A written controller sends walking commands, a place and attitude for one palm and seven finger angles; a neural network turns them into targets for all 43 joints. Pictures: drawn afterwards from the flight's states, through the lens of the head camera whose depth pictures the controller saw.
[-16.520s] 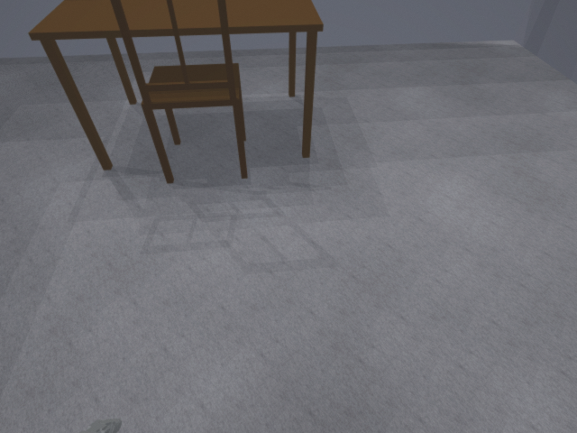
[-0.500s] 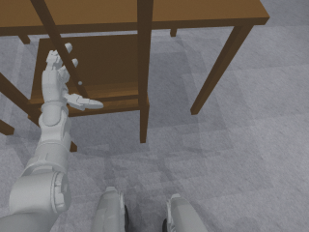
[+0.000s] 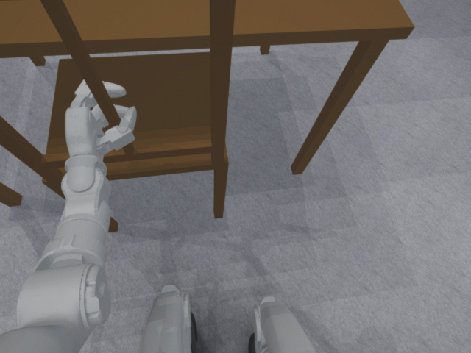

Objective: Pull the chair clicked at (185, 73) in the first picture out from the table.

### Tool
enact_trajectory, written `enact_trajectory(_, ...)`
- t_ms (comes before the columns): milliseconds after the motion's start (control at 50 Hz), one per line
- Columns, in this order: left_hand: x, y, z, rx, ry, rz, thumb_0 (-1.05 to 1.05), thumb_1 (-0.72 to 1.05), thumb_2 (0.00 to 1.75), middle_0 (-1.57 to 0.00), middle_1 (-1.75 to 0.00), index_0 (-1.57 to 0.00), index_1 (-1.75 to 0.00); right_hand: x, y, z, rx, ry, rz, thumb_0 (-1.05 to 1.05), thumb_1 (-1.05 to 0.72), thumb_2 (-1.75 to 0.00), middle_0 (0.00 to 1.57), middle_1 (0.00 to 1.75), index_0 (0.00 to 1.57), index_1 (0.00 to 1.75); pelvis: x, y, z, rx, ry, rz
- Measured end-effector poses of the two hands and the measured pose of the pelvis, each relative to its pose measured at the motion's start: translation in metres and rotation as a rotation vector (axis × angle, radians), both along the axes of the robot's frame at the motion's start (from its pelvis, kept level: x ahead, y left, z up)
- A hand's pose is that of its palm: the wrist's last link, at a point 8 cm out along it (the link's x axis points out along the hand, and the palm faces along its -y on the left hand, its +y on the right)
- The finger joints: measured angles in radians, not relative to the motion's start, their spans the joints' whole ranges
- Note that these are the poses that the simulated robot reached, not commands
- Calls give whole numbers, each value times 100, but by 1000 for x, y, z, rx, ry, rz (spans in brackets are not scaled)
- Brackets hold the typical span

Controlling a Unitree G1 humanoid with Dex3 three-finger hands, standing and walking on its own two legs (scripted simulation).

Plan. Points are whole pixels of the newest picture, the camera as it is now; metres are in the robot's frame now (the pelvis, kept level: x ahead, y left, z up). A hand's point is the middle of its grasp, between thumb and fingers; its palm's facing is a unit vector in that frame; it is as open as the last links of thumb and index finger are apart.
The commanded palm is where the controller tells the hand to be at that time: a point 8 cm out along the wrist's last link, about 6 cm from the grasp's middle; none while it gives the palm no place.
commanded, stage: hook a spindle and tug to test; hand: left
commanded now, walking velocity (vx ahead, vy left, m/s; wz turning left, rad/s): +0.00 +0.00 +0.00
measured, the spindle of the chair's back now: (102, 97) +0.51 +0.20 +0.07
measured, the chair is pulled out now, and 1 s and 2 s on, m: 0.00 0.07 0.22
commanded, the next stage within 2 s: step backward, pulling the chair out in 0.66 s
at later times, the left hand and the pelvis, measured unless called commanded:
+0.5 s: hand (126, 137) +0.46 +0.16 +0.03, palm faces +0.11 -0.99 -0.01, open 5.1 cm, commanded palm +0.42 +0.20 +0.03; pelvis +0.01 +0.00 +0.01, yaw +0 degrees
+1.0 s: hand (128, 150) +0.42 +0.15 +0.05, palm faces +0.12 -0.99 -0.13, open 5.1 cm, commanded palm +0.42 +0.20 +0.06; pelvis +0.02 +0.01 +0.09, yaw +1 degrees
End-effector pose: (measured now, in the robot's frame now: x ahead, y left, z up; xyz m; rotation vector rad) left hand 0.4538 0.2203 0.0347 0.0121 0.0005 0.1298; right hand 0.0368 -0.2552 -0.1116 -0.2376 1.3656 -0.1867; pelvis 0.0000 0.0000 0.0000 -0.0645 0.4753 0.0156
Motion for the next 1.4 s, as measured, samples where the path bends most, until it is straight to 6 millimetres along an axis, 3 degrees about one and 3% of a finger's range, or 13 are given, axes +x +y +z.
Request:
enact_trajectory(120, 1, 0, 0, 0, -4, -6, 1, 76, 84, -46, -140, -45, -141, 7, 2, 2, 3, -4, 6, 0, -90, -89, 20, 29, 21, 30, 4, 1, 2, 1, 2, 0)
enact_trajectory(320, -5, -1, 0, -5, 3, -12, 1, 77, 82, -43, -141, -43, -143, 20, 5, 6, 15, -23, 2, 0, -90, -89, 20, 29, 21, 30, 10, 4, 6, 4, 0, -3)
enact_trajectory(540, -25, -8, 1, -2, 8, -17, 1, 78, 82, -43, -141, -42, -144, 38, 8, 11, 34, -66, 18, 0, -90, -89, 20, 29, 21, 30, 15, 3, 12, 10, -16, -2)
enact_trajectory(760, -39, -10, 0, 7, -6, -23, 1, 76, 84, -45, -141, -42, -144, 51, 3, 9, 26, -121, 49, 0, -90, -89, 20, 29, 21, 30, 9, -2, 9, 14, -34, 6)
enact_trajectory(820, -38, -11, 5, 36, 49, -9, 1, 76, 84, -45, -139, -42, -144, 50, 4, 13, 26, -119, 11, 0, -90, -89, 20, 29, 21, 30, 5, -2, 15, 17, -82, 11)
enact_trajectory(980, -54, -19, 33, 69, 388, 20, 3, 78, 84, -34, -116, -42, -145, 45, 19, 73, 37, -122, -58, 0, -90, -89, 20, 29, 21, 30, 20, 5, 80, 33, -194, 3)
enact_trajectory(1100, -64, -27, 35, 75, 469, -46, 4, 78, 82, -32, -113, -46, -145, 40, 9, 101, -54, -118, -41, 0, -90, -89, 20, 29, 21, 30, 18, 12, 99, 28, -255, 12)
enact_trajectory(1260, -83, -30, 37, 94, 490, -88, 4, 77, 82, -31, -116, -49, -145, 23, 2, 103, -90, -174, -55, 0, -90, -89, 20, 29, 21, 30, -8, 18, 104, 34, -308, -3)
enact_trajectory(1400, -121, -35, 37, 92, 498, -52, 4, 76, 83, -32, -114, -49, -145, 1, 12, 88, -1, -193, -43, 0, -90, -89, 20, 29, 21, 30, -33, 4, 105, 32, -358, 0)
